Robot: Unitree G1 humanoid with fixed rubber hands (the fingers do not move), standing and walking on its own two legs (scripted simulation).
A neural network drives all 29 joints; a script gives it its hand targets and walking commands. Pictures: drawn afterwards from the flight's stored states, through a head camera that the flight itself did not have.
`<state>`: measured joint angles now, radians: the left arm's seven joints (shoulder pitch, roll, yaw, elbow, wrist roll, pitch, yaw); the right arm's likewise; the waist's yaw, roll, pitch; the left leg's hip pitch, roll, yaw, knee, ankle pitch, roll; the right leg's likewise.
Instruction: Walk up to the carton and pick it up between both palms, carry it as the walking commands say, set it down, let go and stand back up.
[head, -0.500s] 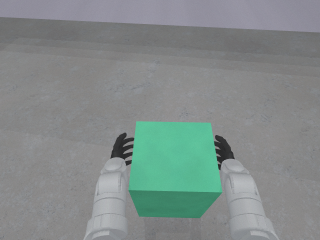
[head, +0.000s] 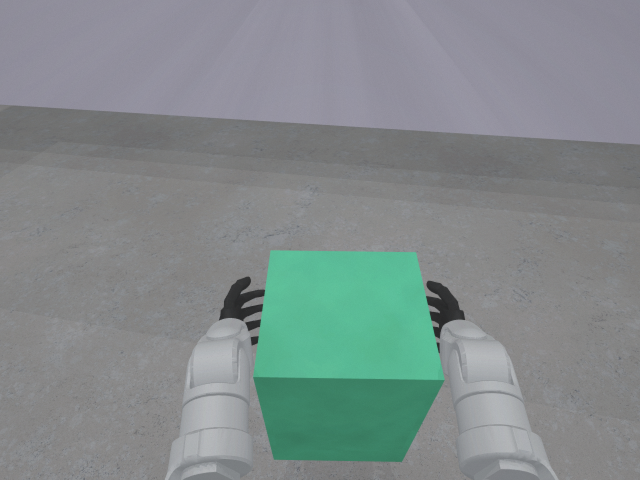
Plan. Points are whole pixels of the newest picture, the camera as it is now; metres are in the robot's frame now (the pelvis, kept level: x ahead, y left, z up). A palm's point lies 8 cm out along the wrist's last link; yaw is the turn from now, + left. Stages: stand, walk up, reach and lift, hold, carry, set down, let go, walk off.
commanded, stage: reach and lift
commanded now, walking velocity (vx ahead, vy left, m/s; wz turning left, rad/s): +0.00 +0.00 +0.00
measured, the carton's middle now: (340, 362) +0.31 +0.03 -0.01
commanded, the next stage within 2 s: hold in 1.40 s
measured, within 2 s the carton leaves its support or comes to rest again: neither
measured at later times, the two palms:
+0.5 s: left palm (247, 324) +0.31 +0.15 +0.06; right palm (465, 345) +0.31 -0.13 +0.05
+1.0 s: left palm (244, 328) +0.31 +0.15 +0.06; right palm (463, 351) +0.30 -0.13 +0.05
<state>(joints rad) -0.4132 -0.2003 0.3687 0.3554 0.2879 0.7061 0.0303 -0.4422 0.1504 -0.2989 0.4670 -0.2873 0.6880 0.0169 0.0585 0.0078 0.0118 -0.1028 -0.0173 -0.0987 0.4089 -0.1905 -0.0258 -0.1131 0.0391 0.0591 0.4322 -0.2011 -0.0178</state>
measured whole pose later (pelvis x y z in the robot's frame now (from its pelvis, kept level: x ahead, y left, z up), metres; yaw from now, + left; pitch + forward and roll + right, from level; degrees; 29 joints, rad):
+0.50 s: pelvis +0.01 +0.01 +0.00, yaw +0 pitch -8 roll +0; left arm -0.36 -0.18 0.30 0.33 0.27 0.73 0.01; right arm -0.34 0.17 -0.27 0.34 -0.27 0.74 -0.01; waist 0.01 0.00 0.02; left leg -0.04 -0.02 -0.09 0.38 -0.20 -0.01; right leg -0.04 0.04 0.07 0.38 -0.20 -0.01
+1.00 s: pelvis +0.02 +0.02 +0.00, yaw +0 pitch -9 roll +0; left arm -0.32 -0.17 0.23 0.30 0.26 0.74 0.02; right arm -0.29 0.16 -0.23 0.30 -0.25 0.76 -0.01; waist 0.00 -0.01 0.02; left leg -0.02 -0.03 -0.09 0.37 -0.20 0.00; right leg -0.02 0.02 0.08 0.36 -0.19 0.00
